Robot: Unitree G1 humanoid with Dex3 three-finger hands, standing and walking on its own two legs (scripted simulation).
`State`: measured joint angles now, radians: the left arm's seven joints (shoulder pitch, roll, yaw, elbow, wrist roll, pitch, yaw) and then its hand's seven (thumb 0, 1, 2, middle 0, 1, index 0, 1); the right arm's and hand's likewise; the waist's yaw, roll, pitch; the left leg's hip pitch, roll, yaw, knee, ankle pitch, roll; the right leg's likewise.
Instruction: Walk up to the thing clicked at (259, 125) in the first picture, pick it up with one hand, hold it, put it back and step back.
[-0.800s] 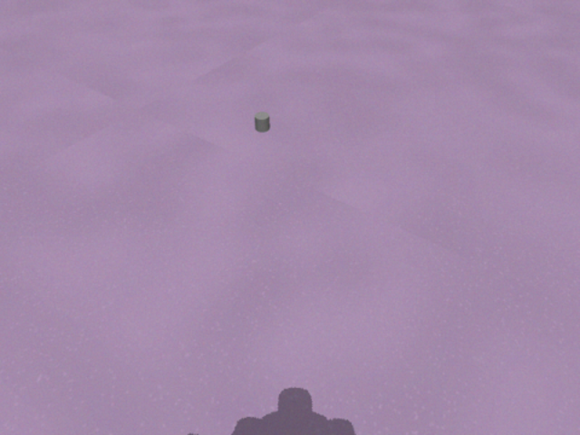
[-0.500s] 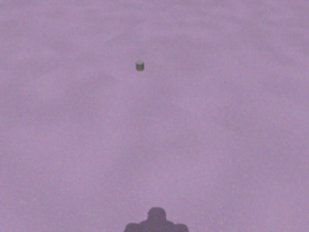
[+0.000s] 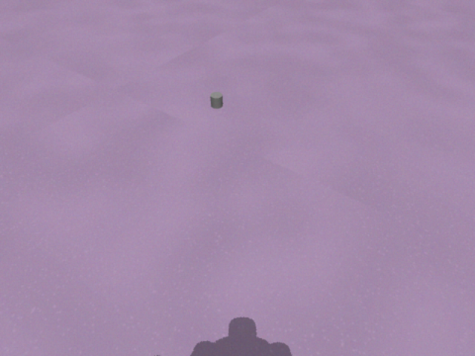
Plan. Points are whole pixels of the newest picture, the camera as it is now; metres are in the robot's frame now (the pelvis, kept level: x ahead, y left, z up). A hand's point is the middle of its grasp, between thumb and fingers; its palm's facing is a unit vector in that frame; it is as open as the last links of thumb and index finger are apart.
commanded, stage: stand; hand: left
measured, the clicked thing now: (216, 100) +2.00 +0.18 -0.74
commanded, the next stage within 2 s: walk up in 0.32 s
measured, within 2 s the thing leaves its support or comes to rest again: neither
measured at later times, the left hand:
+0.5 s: hand out of the picture +0.10 +0.26 -0.15, palm faces -0.07 -0.93 -0.37, open 7.4 cm
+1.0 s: hand (131, 328) +0.23 +0.23 -0.16, palm faces +0.04 -0.93 -0.37, open 7.4 cm
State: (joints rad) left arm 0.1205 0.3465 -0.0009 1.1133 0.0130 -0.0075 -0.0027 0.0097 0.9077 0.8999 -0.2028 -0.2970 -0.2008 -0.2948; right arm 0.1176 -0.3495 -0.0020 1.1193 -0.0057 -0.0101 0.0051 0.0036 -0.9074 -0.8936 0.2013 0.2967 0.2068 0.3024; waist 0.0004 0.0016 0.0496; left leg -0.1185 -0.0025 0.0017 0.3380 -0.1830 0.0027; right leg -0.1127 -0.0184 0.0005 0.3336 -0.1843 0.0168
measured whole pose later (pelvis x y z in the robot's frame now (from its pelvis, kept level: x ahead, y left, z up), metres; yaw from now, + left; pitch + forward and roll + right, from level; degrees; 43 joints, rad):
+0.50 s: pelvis +0.02 -0.02 -0.01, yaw -3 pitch -1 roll +1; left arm 0.19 0.43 0.07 1.05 0.04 -0.01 -0.08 0.01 0.91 0.90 -0.20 -0.30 -0.20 -0.29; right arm 0.21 -0.39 -0.09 1.02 -0.04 -0.06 0.06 0.00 -0.90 -0.89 0.20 0.30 0.21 0.30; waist 0.00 -0.02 0.01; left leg -0.13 0.01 0.04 0.41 -0.28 0.04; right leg -0.33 -0.04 0.00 0.71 -0.47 -0.02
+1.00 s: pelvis +0.24 -0.06 -0.02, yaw +1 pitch -2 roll -3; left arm 0.35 0.43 0.07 0.96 0.02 -0.08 -0.06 0.01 0.90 0.90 -0.21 -0.30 -0.20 -0.30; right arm 0.16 -0.43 -0.08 0.95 -0.03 -0.02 0.12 0.01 -0.91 -0.89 0.20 0.30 0.21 0.30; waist 0.06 0.04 0.04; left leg -0.51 0.10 0.01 0.59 -0.11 0.01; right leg 0.11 0.01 -0.16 0.30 -0.38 0.01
